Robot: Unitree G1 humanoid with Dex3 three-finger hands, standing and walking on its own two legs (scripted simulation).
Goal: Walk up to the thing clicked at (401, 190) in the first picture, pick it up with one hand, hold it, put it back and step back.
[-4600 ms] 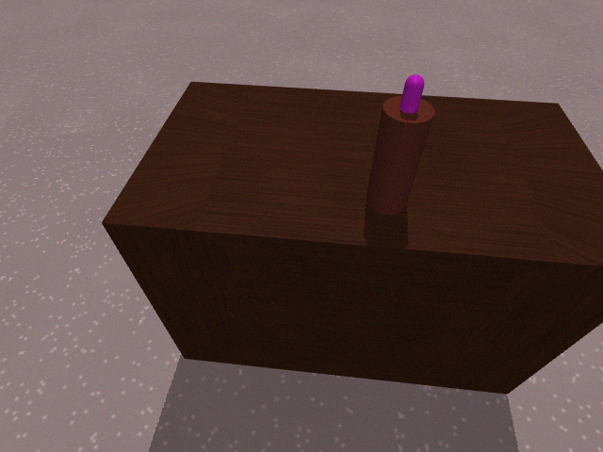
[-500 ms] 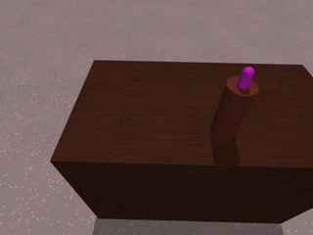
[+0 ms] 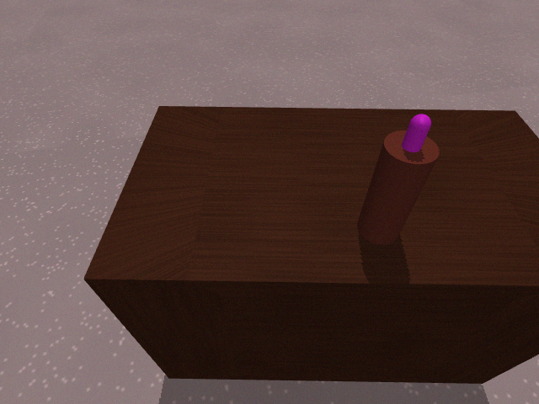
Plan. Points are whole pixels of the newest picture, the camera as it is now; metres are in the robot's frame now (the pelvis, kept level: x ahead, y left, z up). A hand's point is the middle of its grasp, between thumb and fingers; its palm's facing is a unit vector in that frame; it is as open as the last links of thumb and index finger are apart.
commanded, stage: stand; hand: right
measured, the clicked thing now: (396, 181) +0.50 -0.20 +0.06
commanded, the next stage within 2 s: rise first in 1.28 s
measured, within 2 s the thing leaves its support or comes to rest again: neither
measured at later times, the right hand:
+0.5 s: hand out of the picture +0.07 -0.25 -0.16, palm faces -0.04 +0.94 -0.33, open 7.4 cm
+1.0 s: hand out of the picture +0.09 -0.25 -0.16, palm faces -0.04 +0.94 -0.34, open 7.4 cm
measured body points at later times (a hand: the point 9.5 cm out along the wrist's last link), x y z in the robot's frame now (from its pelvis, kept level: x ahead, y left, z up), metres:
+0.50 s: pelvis +0.01 +0.00 +0.00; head +0.02 +0.00 +0.45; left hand +0.08 +0.31 -0.13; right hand +0.07 -0.30 -0.14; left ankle +0.02 +0.15 -0.75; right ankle +0.00 -0.13 -0.75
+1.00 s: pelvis +0.02 +0.00 +0.00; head +0.03 +0.00 +0.45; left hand +0.09 +0.31 -0.13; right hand +0.09 -0.30 -0.13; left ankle +0.02 +0.15 -0.75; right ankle +0.00 -0.13 -0.75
